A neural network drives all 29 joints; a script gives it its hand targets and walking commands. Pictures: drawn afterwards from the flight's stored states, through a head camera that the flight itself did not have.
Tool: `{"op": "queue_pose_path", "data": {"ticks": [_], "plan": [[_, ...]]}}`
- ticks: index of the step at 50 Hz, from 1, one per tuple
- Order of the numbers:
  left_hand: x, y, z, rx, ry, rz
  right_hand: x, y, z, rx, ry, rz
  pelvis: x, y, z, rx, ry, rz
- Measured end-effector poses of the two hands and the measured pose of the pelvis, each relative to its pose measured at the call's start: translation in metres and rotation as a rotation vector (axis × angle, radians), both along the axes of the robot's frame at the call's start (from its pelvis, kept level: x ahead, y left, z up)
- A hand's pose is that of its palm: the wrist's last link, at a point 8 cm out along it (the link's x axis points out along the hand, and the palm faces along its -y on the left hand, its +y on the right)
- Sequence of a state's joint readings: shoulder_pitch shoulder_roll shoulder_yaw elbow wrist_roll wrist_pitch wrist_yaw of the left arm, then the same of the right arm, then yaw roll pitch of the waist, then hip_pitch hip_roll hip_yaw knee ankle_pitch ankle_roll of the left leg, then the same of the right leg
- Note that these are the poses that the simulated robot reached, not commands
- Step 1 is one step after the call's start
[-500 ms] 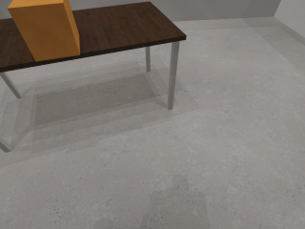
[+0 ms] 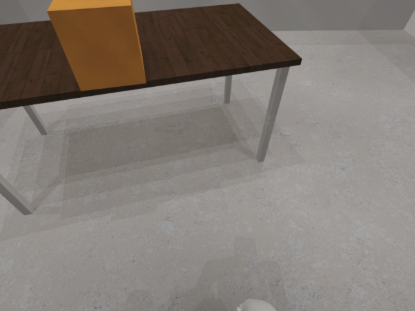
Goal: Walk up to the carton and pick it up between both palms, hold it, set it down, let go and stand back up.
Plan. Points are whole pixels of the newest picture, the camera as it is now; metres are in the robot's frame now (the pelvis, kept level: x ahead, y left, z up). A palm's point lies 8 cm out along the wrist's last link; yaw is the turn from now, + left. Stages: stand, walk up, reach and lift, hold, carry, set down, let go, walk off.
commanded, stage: walk up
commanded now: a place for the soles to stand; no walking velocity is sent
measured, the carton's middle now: (104, 35) +1.03 +0.35 +0.09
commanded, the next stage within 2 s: none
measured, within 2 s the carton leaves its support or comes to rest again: neither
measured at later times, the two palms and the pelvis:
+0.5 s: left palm out of the picture +0.16 +0.30 -0.11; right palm (277, 231) +0.33 -0.18 -0.12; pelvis +0.23 +0.07 +0.01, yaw +6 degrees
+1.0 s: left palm (49, 196) +0.45 +0.43 -0.11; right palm (227, 202) +0.44 -0.06 -0.16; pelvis +0.41 +0.18 -0.01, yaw +6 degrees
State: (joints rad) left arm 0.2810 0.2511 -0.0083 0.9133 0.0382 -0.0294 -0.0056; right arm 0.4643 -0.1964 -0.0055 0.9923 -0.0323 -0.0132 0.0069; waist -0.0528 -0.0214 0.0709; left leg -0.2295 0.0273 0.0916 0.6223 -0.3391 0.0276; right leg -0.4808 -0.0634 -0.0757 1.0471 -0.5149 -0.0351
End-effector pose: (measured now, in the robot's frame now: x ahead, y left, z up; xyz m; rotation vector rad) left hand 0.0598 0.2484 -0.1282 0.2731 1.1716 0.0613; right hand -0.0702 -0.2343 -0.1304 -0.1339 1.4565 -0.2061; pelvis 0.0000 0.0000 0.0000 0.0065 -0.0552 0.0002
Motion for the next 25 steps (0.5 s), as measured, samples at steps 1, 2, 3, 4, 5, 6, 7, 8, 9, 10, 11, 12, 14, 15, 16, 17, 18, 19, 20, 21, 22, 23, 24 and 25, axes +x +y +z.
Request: {"op": "queue_pose_path", "data": {"ticks": [1,2,3,4,5,6,7,8,9,10,11,12,14,15,16,17,18,19,20,21,22,23,24,25], "plan": [[0.018,0.0,0.006,0.0,-0.032,-0.007,0.003,0.004,0.0,0.012,0.012,0.001,0.009,0.002,0.002,-0.001,0.001,0.004],[0.036,-0.001,0.012,0.001,-0.061,-0.012,0.008,0.008,0.0,0.024,0.025,0.002,0.018,0.003,0.004,-0.001,0.002,0.008],[0.052,-0.002,0.016,0.002,-0.087,-0.015,0.013,0.011,-0.001,0.036,0.036,0.003,0.028,0.004,0.004,-0.001,0.002,0.012],[0.068,-0.002,0.02,0.004,-0.11,-0.017,0.019,0.012,-0.003,0.046,0.047,0.005,0.037,0.005,0.004,0.0,0.002,0.015],[0.083,-0.003,0.022,0.008,-0.131,-0.018,0.027,0.013,-0.006,0.056,0.056,0.008,0.048,0.005,0.003,0.0,0.001,0.017],[0.096,-0.004,0.023,0.013,-0.15,-0.017,0.036,0.012,-0.01,0.063,0.063,0.012,0.059,0.005,0.0,0.001,-0.001,0.02],[0.108,-0.004,0.022,0.021,-0.167,-0.013,0.047,0.01,-0.015,0.068,0.068,0.018,0.071,0.004,-0.004,0.003,-0.003,0.023],[0.119,-0.003,0.019,0.031,-0.183,-0.002,0.059,0.007,-0.021,0.071,0.07,0.029,0.083,0.003,-0.01,0.003,-0.004,0.028],[0.126,-0.002,0.016,0.04,-0.189,0.014,0.072,0.004,-0.027,0.07,0.073,0.049,0.093,0.003,-0.014,-0.011,-0.008,0.033],[0.13,-0.001,0.014,0.046,-0.188,0.036,0.089,0.002,-0.03,0.068,0.073,0.07,0.102,0.004,-0.016,-0.022,-0.012,0.041],[0.13,0.0,0.014,0.05,-0.177,0.063,0.107,0.0,-0.03,0.062,0.067,0.089,0.112,0.006,-0.015,-0.025,-0.012,0.044],[0.128,0.003,0.014,0.054,-0.155,0.093,0.127,-0.002,-0.029,0.054,0.054,0.109,0.12,0.008,-0.012,-0.022,-0.013,0.047],[0.12,0.01,0.018,0.061,-0.099,0.142,0.171,-0.003,-0.022,0.039,0.008,0.148,0.137,0.014,-0.005,-0.015,-0.013,0.058],[0.115,0.013,0.021,0.063,-0.071,0.161,0.194,-0.003,-0.017,0.032,-0.019,0.169,0.146,0.018,0.0,-0.014,-0.012,0.063],[0.11,0.017,0.023,0.064,-0.044,0.178,0.217,-0.002,-0.012,0.025,-0.048,0.19,0.155,0.022,0.004,-0.013,-0.01,0.067],[0.106,0.02,0.025,0.064,-0.017,0.192,0.24,-0.001,-0.007,0.019,-0.076,0.211,0.163,0.025,0.007,-0.013,-0.007,0.069],[0.102,0.023,0.027,0.063,0.011,0.205,0.262,0.002,-0.003,0.014,-0.103,0.23,0.172,0.03,0.01,-0.012,-0.004,0.072],[0.098,0.027,0.027,0.061,0.04,0.217,0.283,0.006,0.001,0.009,-0.127,0.246,0.181,0.034,0.012,-0.012,-0.001,0.076],[0.095,0.03,0.027,0.057,0.069,0.228,0.303,0.011,0.004,0.007,-0.149,0.26,0.19,0.039,0.013,-0.011,0.002,0.08],[0.093,0.034,0.027,0.052,0.097,0.238,0.323,0.017,0.007,0.005,-0.169,0.273,0.199,0.044,0.014,-0.012,0.005,0.084],[0.092,0.038,0.025,0.046,0.123,0.245,0.343,0.025,0.008,0.006,-0.189,0.287,0.207,0.05,0.013,-0.014,0.008,0.089],[0.092,0.042,0.023,0.038,0.146,0.251,0.362,0.034,0.009,0.01,-0.208,0.301,0.216,0.055,0.012,-0.017,0.011,0.093],[0.093,0.046,0.02,0.029,0.165,0.255,0.381,0.044,0.01,0.015,-0.227,0.316,0.225,0.062,0.01,-0.022,0.012,0.099],[0.096,0.052,0.017,0.02,0.18,0.259,0.399,0.056,0.009,0.021,-0.244,0.332,0.234,0.069,0.008,-0.027,0.013,0.105]]}}
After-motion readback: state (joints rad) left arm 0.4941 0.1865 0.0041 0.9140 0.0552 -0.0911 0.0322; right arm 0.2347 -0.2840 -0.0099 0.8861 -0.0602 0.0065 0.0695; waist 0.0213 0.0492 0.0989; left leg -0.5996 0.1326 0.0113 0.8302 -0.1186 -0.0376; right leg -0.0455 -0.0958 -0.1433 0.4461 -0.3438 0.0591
